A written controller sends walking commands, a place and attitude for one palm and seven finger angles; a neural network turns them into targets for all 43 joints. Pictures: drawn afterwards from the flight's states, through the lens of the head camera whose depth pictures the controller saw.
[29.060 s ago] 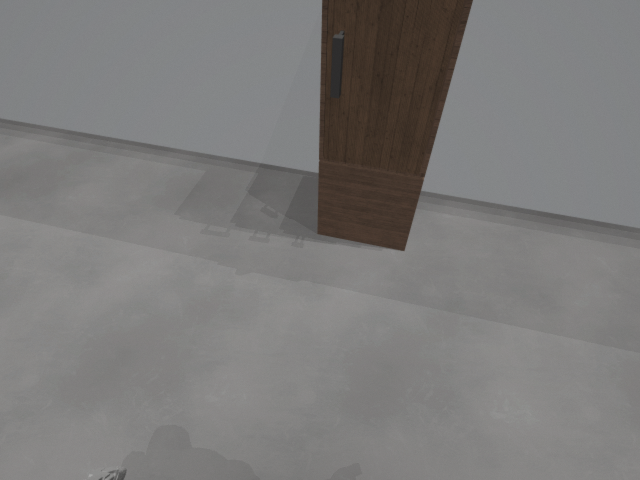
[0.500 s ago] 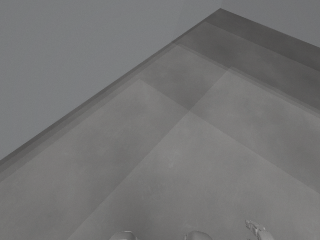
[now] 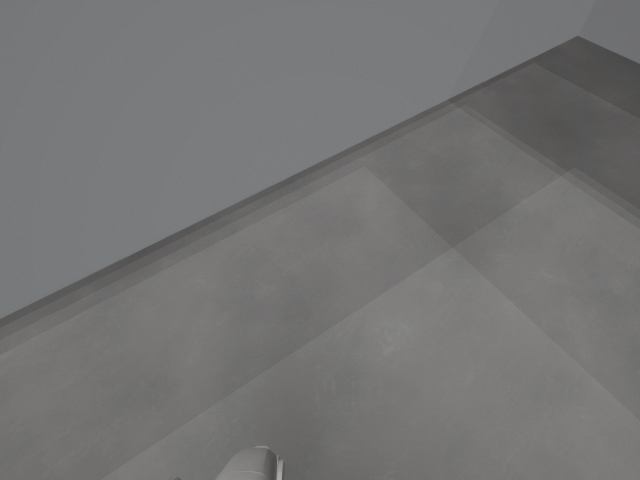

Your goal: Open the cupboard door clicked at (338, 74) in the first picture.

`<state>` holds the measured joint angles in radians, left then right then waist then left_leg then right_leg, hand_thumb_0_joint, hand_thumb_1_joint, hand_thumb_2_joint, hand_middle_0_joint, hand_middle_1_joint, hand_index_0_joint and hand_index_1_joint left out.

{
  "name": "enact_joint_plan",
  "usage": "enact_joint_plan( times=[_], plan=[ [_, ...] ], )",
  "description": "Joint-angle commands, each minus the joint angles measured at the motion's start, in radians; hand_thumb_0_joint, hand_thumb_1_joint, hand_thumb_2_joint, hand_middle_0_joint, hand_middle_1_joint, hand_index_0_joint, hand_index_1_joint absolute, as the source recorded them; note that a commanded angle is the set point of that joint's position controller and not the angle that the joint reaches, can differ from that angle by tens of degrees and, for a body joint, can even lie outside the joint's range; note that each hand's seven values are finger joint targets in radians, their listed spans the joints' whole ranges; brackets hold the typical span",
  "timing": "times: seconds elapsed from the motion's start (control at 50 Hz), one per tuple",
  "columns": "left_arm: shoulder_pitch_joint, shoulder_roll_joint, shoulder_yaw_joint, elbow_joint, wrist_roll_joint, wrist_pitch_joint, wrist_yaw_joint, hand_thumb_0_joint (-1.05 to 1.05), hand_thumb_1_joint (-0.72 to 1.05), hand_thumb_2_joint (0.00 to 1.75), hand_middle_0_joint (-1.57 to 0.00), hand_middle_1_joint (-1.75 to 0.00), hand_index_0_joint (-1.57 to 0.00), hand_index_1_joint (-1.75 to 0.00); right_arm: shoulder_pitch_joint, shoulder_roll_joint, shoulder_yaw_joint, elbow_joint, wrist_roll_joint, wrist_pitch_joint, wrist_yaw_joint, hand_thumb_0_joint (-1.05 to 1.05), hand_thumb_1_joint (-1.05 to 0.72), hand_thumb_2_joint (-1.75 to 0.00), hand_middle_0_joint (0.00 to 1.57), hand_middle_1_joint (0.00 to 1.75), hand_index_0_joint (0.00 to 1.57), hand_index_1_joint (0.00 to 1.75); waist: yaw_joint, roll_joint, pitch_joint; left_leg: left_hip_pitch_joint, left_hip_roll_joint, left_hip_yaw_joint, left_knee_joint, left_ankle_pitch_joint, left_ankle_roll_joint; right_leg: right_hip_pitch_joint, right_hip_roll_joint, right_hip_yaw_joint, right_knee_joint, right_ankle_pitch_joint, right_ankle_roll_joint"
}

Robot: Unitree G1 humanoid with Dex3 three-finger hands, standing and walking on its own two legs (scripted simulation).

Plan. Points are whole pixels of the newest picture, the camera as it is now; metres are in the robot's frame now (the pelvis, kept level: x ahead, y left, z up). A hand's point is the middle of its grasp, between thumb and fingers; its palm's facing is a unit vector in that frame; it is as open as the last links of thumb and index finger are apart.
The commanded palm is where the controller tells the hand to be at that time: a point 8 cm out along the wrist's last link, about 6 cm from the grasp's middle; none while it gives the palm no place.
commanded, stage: turn to face it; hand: left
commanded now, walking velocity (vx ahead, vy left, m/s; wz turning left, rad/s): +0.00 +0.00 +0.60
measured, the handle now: out of the picture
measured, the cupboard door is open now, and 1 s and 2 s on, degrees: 47 47 47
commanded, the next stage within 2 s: none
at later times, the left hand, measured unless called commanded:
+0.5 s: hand out of the picture +0.06 +0.23 -0.16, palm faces +0.30 -0.91 -0.29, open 7.4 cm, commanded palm none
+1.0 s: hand out of the picture -0.05 +0.20 -0.19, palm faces +0.61 -0.75 -0.26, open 7.4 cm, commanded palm none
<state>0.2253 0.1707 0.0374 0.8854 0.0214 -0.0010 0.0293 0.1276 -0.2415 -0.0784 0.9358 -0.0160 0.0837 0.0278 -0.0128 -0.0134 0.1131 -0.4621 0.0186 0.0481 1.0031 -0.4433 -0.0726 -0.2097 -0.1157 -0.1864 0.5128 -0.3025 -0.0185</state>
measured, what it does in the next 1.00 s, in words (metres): steps on the spot, turning left: left foot, then right foot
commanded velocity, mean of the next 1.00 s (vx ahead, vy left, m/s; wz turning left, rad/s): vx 0.00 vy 0.00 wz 0.60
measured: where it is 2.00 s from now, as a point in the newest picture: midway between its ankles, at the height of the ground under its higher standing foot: outside the picture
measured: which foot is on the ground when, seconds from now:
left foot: up 0.00-0.14, down 0.16-0.50, up 0.52-0.86, down 0.88-1.00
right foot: down 0.00-0.14, up 0.16-0.50, down 0.52-0.86, up 0.88-1.00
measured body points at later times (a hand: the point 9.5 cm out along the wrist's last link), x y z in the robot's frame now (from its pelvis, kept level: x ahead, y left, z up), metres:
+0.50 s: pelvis +0.01 -0.01 -0.01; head +0.07 -0.01 +0.43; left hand +0.05 +0.27 -0.14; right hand +0.15 -0.24 -0.16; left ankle -0.01 +0.13 -0.74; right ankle +0.04 -0.14 -0.74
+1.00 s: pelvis +0.03 -0.01 -0.02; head +0.06 +0.04 +0.43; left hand -0.08 +0.24 -0.17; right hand +0.27 -0.16 -0.14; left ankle -0.03 +0.08 -0.74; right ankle +0.07 -0.15 -0.68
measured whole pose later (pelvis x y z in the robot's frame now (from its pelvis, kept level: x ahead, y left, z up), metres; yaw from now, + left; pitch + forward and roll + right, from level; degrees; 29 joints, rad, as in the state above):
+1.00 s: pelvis +0.03 -0.01 -0.02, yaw +36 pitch +1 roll +0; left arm 0.19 0.26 0.08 0.92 0.02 0.07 0.02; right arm 0.12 -0.23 -0.05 0.88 -0.03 0.03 0.00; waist 0.01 -0.06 0.11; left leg -0.32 -0.01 0.04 0.62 -0.31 0.02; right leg -0.46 -0.11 -0.05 1.11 -0.49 0.07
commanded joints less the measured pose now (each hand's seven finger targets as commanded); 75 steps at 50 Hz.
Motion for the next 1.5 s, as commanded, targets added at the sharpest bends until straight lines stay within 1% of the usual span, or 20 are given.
enact_joint_plan(
  times=[0.0, 0.1, 0.12, 0.14, 0.26, 0.44, 0.46, 0.5, 0.6, 0.72, 0.8, 0.82, 0.84, 0.86, 1.0, 1.16, 1.18, 1.22, 1.32, 1.48],
  plan=[
    [0.074, 0.236, 0.067, -0.038, 0.009, -0.014, 0.007, 0.0, 0.9, 0.9, -0.2, -0.3, -0.2, -0.3, -0.1, -0.033, 0.002, -0.107, 0.008, -0.035, 0.007, 0.0, -0.9, -0.9, 0.2, 0.3, 0.2, 0.3, 0.06, -0.189, -0.142, -0.009, 0.004, 0.052, -0.191, -0.016, 0.016, 0.181, -0.255, 0.119, -0.087, 0.636, -0.098],
    [0.023, 0.24, 0.076, -0.042, -0.005, -0.003, -0.009, 0.0, 0.9, 0.9, -0.2, -0.3, -0.2, -0.3, 0.061, -0.111, -0.017, -0.083, 0.0, -0.053, 0.001, 0.0, -0.9, -0.9, 0.2, 0.3, 0.2, 0.3, -0.037, -0.053, -0.203, 0.368, 0.035, 0.021, -0.557, 0.284, 0.072, -0.041, -0.223, 0.008, 0.17, 0.398, 0.01],
    [0.013, 0.174, 0.064, -0.076, -0.011, 0.004, -0.017, 0.0, 0.9, 0.9, -0.2, -0.3, -0.2, -0.3, 0.119, -0.227, -0.047, -0.082, -0.01, -0.058, -0.003, 0.0, -0.9, -0.9, 0.2, 0.3, 0.2, 0.3, -0.068, 0.256, -0.24, 0.526, 0.302, -0.348, -0.609, 0.571, 0.195, -0.311, -0.071, -0.03, 0.412, -0.125, 0.092],
    [-0.061, 0.152, 0.046, -0.123, -0.003, 0.014, -0.014, 0.0, 0.9, 0.9, -0.2, -0.3, -0.2, -0.3, 0.182, -0.287, -0.058, -0.066, -0.008, -0.051, -0.014, 0.0, -0.9, -0.9, 0.2, 0.3, 0.2, 0.3, -0.099, 0.301, -0.222, 0.478, 0.442, -0.48, -0.646, 0.725, 0.32, -0.41, -0.015, 0.076, 0.566, -0.396, 0.1],
    [-0.042, 0.156, 0.059, -0.051, 0.0, 0.032, -0.025, 0.0, 0.9, 0.9, -0.2, -0.3, -0.2, -0.3, 0.017, -0.186, -0.025, -0.103, -0.009, -0.071, -0.039, 0.0, -0.9, -0.9, 0.2, 0.3, 0.2, 0.3, 0.006, 0.146, -0.142, 0.26, 0.209, -0.263, -0.676, 0.462, 0.221, -0.337, 0.011, 0.184, 0.597, -0.096, 0.103],
    [0.018, 0.15, 0.052, -0.067, -0.012, 0.009, -0.016, 0.0, 0.9, 0.9, -0.2, -0.3, -0.2, -0.3, -0.004, -0.189, -0.044, -0.109, -0.005, -0.056, -0.033, 0.0, -0.9, -0.9, 0.2, 0.3, 0.2, 0.3, 0.035, 0.186, -0.192, 0.171, 0.142, -0.327, -0.542, 0.515, 0.187, 0.008, 0.109, 0.126, 0.025, 0.009, 0.085],
    [0.061, 0.187, 0.06, -0.061, -0.009, -0.002, -0.01, 0.0, 0.9, 0.9, -0.2, -0.3, -0.2, -0.3, -0.009, -0.16, -0.041, -0.118, 0.003, -0.057, -0.031, 0.0, -0.9, -0.9, 0.2, 0.3, 0.2, 0.3, 0.059, 0.105, -0.205, 0.077, 0.093, -0.301, -0.466, 0.412, 0.141, 0.146, 0.052, 0.176, -0.119, 0.096, 0.071],
    [0.08, 0.321, 0.078, -0.063, 0.011, -0.008, 0.002, 0.0, 0.9, 0.9, -0.2, -0.3, -0.2, -0.3, -0.015, -0.093, -0.032, -0.155, 0.006, -0.056, -0.018, 0.0, -0.9, -0.9, 0.2, 0.3, 0.2, 0.3, 0.077, -0.281, -0.18, -0.152, -0.082, -0.077, 0.006, -0.195, 0.036, 0.171, -0.397, 0.535, -0.233, 0.279, -0.128],
    [-0.042, 0.196, 0.047, -0.086, 0.002, -0.013, 0.007, 0.0, 0.9, 0.9, -0.2, -0.3, -0.2, -0.3, -0.014, -0.066, -0.019, -0.094, 0.001, -0.028, 0.0, 0.0, -0.9, -0.9, 0.2, 0.3, 0.2, 0.3, 0.007, -0.21, -0.11, -0.128, 0.011, -0.049, 0.168, -0.006, 0.005, 0.098, -0.207, 0.185, -0.136, 0.532, -0.088],
    [0.048, 0.244, 0.066, -0.046, 0.01, -0.01, 0.003, 0.0, 0.9, 0.9, -0.2, -0.3, -0.2, -0.3, -0.087, -0.032, -0.001, -0.108, 0.008, -0.039, 0.009, 0.0, -0.9, -0.9, 0.2, 0.3, 0.2, 0.3, 0.06, -0.207, -0.139, -0.008, -0.012, 0.056, -0.2, -0.017, 0.014, 0.198, -0.232, 0.107, -0.066, 0.659, -0.08],
    [0.032, 0.26, 0.079, -0.046, -0.001, -0.007, -0.005, 0.0, 0.9, 0.9, -0.2, -0.3, -0.2, -0.3, -0.001, -0.071, -0.007, -0.096, 0.003, -0.052, 0.002, 0.0, -0.9, -0.9, 0.2, 0.3, 0.2, 0.3, 0.006, -0.165, -0.189, 0.201, -0.034, 0.088, -0.472, 0.163, 0.044, 0.128, -0.227, 0.04, 0.086, 0.628, -0.024],
    [0.017, 0.243, 0.075, -0.053, -0.006, -0.004, -0.009, 0.0, 0.9, 0.9, -0.2, -0.3, -0.2, -0.3, 0.067, -0.117, -0.021, -0.081, -0.002, -0.059, 0.002, 0.0, -0.9, -0.9, 0.2, 0.3, 0.2, 0.3, -0.036, -0.049, -0.23, 0.374, 0.022, 0.02, -0.564, 0.352, 0.072, 0.005, -0.204, 0.006, 0.24, 0.508, 0.021],
    [0.007, 0.173, 0.064, -0.096, -0.015, 0.002, -0.018, 0.0, 0.9, 0.9, -0.2, -0.3, -0.2, -0.3, 0.147, -0.241, -0.052, -0.075, -0.012, -0.067, -0.006, 0.0, -0.9, -0.9, 0.2, 0.3, 0.2, 0.3, -0.079, 0.263, -0.279, 0.561, 0.31, -0.372, -0.578, 0.751, 0.225, -0.299, -0.051, -0.024, 0.481, -0.104, 0.102],
    [-0.066, 0.156, 0.046, -0.137, -0.006, 0.012, -0.012, 0.0, 0.9, 0.9, -0.2, -0.3, -0.2, -0.3, 0.214, -0.288, -0.06, -0.055, -0.007, -0.058, -0.015, 0.0, -0.9, -0.9, 0.2, 0.3, 0.2, 0.3, -0.104, 0.275, -0.271, 0.529, 0.433, -0.468, -0.599, 0.893, 0.337, -0.386, -0.009, 0.091, 0.612, -0.403, 0.097],
    [-0.053, 0.15, 0.055, -0.064, -0.004, 0.035, -0.022, 0.0, 0.9, 0.9, -0.2, -0.3, -0.2, -0.3, 0.027, -0.189, -0.027, -0.097, -0.01, -0.071, -0.039, 0.0, -0.9, -0.9, 0.2, 0.3, 0.2, 0.3, 0.0, 0.163, -0.152, 0.277, 0.207, -0.261, -0.655, 0.521, 0.228, -0.308, 0.02, 0.179, 0.545, -0.119, 0.103],
    [0.033, 0.153, 0.054, -0.067, -0.01, 0.014, -0.016, 0.0, 0.9, 0.9, -0.2, -0.3, -0.2, -0.3, -0.03, -0.19, -0.044, -0.114, -0.006, -0.051, -0.032, 0.0, -0.9, -0.9, 0.2, 0.3, 0.2, 0.3, 0.045, 0.171, -0.158, 0.101, 0.143, -0.333, -0.553, 0.402, 0.188, 0.037, 0.104, 0.125, 0.044, 0.015, 0.085],
    [0.081, 0.192, 0.064, -0.061, -0.005, 0.003, -0.01, 0.0, 0.9, 0.9, -0.2, -0.3, -0.2, -0.3, -0.036, -0.156, -0.041, -0.124, 0.002, -0.051, -0.028, 0.0, -0.9, -0.9, 0.2, 0.3, 0.2, 0.3, 0.072, 0.075, -0.17, 0.014, 0.082, -0.299, -0.464, 0.292, 0.141, 0.155, 0.042, 0.183, -0.109, 0.061, 0.071],
    [0.082, 0.321, 0.078, -0.079, 0.01, -0.004, 0.002, 0.0, 0.9, 0.9, -0.2, -0.3, -0.2, -0.3, -0.031, -0.099, -0.035, -0.158, 0.005, -0.05, -0.017, 0.0, -0.9, -0.9, 0.2, 0.3, 0.2, 0.3, 0.081, -0.269, -0.157, -0.143, -0.08, -0.095, 0.021, -0.189, 0.038, 0.123, -0.401, 0.561, -0.269, 0.143, -0.123],
    [-0.041, 0.19, 0.047, -0.094, 0.004, -0.013, 0.007, 0.0, 0.9, 0.9, -0.2, -0.3, -0.2, -0.3, -0.014, -0.066, -0.024, -0.093, 0.003, -0.028, 0.003, 0.0, -0.9, -0.9, 0.2, 0.3, 0.2, 0.3, 0.002, -0.204, -0.125, -0.112, 0.005, -0.06, 0.178, 0.007, 0.009, 0.082, -0.202, 0.197, -0.152, 0.466, -0.085],
    [0.062, 0.257, 0.076, -0.041, 0.008, -0.009, 0.001, 0.0, 0.9, 0.9, -0.2, -0.3, -0.2, -0.3, -0.071, -0.038, 0.0, -0.105, 0.009, -0.047, 0.005, 0.0, -0.9, -0.9, 0.2, 0.3, 0.2, 0.3, 0.054, -0.188, -0.164, 0.052, -0.021, 0.071, -0.309, 0.016, 0.025, 0.191, -0.255, 0.093, -0.029, 0.644, -0.076]
  ],
)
